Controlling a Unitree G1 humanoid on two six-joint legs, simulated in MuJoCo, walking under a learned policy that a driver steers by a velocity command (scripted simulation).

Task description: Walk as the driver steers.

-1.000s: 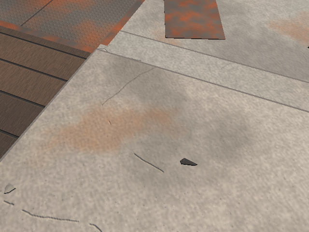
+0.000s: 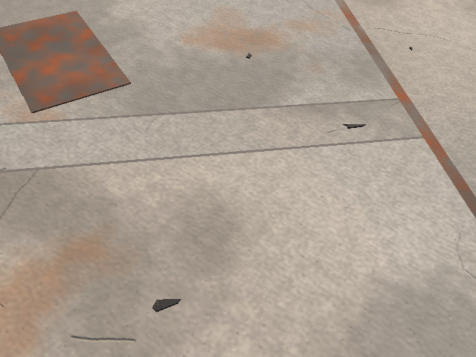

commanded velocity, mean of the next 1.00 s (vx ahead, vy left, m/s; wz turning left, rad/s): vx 0.00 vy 0.00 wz -0.09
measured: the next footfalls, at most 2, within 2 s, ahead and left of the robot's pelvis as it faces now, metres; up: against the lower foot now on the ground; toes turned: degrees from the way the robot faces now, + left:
right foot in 0.20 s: +0.00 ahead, -0.15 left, +0.00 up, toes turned +0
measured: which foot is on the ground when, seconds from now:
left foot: down 0.00-1.00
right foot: up 0.00-0.18, down 0.20-1.00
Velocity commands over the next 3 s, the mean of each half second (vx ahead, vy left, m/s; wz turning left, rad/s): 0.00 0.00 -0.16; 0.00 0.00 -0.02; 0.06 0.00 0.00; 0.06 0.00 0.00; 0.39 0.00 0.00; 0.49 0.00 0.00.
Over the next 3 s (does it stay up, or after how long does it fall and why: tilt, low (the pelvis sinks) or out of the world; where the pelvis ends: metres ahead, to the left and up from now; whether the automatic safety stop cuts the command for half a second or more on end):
stays up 0.48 -0.03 0.00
